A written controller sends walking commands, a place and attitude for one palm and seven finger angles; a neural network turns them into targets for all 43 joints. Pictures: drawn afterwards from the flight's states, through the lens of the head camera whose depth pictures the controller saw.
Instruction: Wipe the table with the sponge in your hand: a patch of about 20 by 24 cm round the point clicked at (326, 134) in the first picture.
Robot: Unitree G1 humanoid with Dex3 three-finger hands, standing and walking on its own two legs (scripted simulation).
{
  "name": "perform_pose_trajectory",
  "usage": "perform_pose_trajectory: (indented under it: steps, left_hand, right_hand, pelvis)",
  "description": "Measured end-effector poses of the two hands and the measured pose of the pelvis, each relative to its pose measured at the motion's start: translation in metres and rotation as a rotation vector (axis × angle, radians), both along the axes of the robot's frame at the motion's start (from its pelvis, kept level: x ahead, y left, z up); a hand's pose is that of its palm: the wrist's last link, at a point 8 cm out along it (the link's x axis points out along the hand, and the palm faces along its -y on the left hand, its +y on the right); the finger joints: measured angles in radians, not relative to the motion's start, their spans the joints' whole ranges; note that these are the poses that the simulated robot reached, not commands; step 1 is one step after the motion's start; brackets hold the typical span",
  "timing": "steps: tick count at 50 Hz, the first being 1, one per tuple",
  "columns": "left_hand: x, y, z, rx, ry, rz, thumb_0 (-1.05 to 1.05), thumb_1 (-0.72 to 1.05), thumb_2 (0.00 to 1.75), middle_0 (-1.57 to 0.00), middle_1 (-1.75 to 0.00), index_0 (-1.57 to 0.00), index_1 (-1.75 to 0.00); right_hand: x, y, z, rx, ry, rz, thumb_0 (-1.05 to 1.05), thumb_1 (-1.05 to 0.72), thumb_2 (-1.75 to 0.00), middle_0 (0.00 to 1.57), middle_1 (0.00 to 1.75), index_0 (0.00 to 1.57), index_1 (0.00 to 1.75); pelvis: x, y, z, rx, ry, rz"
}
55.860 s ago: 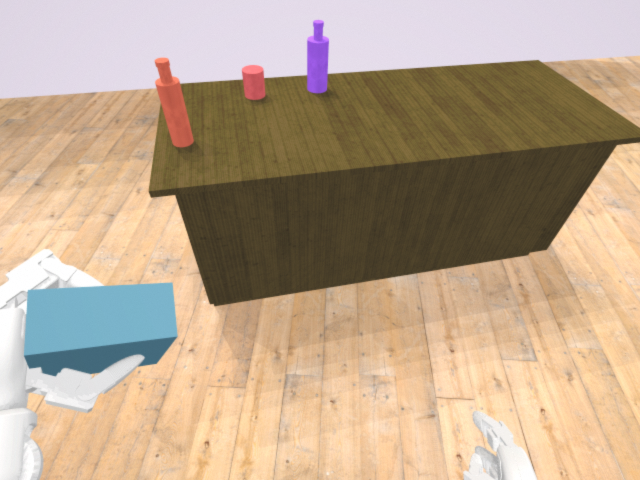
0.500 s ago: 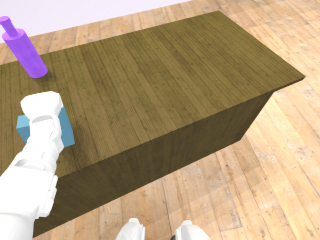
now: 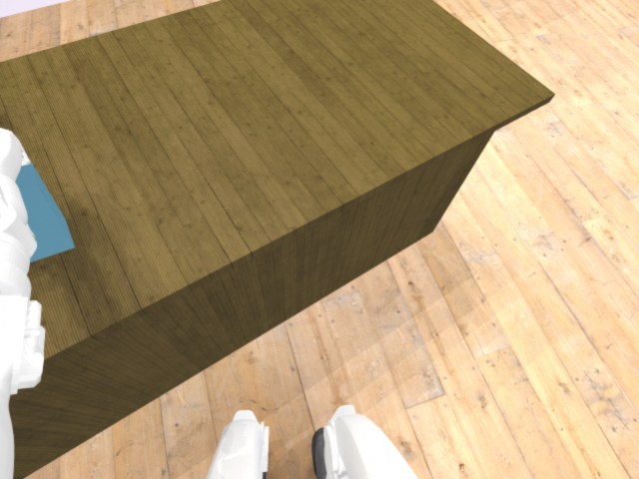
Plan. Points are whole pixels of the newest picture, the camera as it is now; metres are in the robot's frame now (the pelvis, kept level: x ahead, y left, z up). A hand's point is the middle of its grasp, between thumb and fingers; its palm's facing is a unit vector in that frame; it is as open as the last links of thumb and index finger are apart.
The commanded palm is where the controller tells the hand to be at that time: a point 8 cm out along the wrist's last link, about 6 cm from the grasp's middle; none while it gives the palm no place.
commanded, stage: wipe forward along the third lane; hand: left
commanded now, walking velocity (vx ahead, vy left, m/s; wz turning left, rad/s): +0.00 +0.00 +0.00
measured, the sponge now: (10, 231) +0.44 +0.37 +0.01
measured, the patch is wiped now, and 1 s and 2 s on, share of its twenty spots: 0.90 0.95 0.95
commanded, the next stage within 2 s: wipe back along the third lane in 0.42 s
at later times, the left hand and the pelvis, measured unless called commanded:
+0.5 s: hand out of the picture +0.53 +0.39 +0.05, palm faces -0.20 +0.02 -0.98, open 9.5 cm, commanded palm +0.55 +0.36 +0.07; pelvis +0.04 +0.03 +0.01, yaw -2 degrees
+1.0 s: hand out of the picture +0.53 +0.39 +0.05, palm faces -0.12 +0.03 -0.99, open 9.5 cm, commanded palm +0.50 +0.34 +0.07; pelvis +0.08 +0.06 +0.04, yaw -1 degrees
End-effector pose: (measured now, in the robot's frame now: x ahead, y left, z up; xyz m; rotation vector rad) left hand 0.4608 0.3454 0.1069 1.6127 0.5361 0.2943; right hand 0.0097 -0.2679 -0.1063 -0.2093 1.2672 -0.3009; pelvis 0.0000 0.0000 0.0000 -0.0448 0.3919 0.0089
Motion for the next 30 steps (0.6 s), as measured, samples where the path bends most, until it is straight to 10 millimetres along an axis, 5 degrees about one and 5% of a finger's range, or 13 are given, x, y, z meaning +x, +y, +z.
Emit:
perform_pose_trajectory:
  steps: [30]
  left_hand:
    - [0.074,0.039,-0.004,-0.033,0.037,-0.009,0.0,-0.61,1.09,-0.88,-1.37,-0.91,-1.41]
  right_hand:
    - [0.04,0.046,0.015,0.005,0.111,-0.008,0.0,-0.91,-0.89,0.21,0.3,0.2,0.3]
  pelvis:
    - [0.047,0.037,0.011,-0.044,0.079,-0.012]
